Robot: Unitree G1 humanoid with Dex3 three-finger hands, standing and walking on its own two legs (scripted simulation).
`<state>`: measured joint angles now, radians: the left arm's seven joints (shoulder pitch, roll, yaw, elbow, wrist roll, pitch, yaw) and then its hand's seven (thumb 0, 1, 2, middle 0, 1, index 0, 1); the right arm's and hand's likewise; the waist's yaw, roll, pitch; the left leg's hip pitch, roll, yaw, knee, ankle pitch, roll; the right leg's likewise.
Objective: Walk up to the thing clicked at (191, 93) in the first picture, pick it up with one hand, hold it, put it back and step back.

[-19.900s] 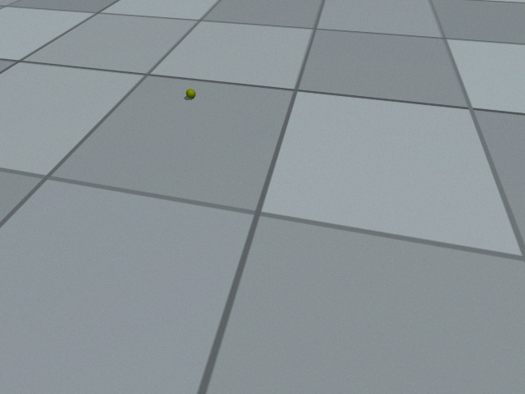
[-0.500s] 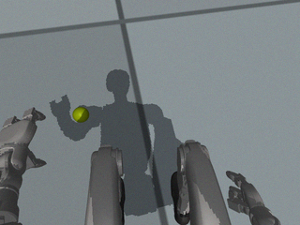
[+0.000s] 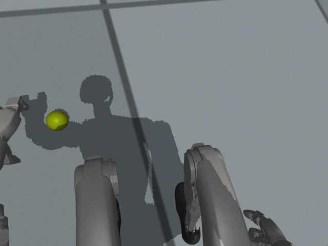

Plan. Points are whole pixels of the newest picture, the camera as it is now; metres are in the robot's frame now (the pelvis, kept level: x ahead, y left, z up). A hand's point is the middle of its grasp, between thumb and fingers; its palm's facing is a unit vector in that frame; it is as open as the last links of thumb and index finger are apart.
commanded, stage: rise first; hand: left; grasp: from above
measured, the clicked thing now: (57, 120) +0.48 +0.31 -0.32
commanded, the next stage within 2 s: approach in 0.68 s
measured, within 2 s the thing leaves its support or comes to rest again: neither
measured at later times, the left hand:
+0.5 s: hand (21, 132) +0.41 +0.35 -0.19, palm faces -0.46 -0.07 -0.89, open 14.1 cm
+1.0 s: hand (36, 125) +0.44 +0.33 -0.21, palm faces -0.47 -0.05 -0.88, open 14.1 cm
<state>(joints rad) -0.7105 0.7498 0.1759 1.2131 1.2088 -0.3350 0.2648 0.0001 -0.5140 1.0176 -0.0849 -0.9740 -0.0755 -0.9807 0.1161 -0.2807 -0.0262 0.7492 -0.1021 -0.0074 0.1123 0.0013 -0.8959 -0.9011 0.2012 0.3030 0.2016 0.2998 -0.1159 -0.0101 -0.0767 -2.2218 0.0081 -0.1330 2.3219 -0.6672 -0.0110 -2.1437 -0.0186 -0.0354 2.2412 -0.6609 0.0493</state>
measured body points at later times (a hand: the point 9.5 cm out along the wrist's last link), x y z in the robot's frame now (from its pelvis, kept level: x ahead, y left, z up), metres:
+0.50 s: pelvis +0.01 +0.00 -0.03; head +0.24 +0.07 +0.35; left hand +0.43 +0.35 -0.14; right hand +0.10 -0.28 -0.14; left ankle +0.09 +0.13 -0.32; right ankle +0.11 -0.14 -0.32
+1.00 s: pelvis +0.01 +0.00 -0.04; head +0.25 +0.08 +0.34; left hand +0.46 +0.33 -0.16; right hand +0.09 -0.28 -0.15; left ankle +0.09 +0.13 -0.32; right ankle +0.11 -0.14 -0.32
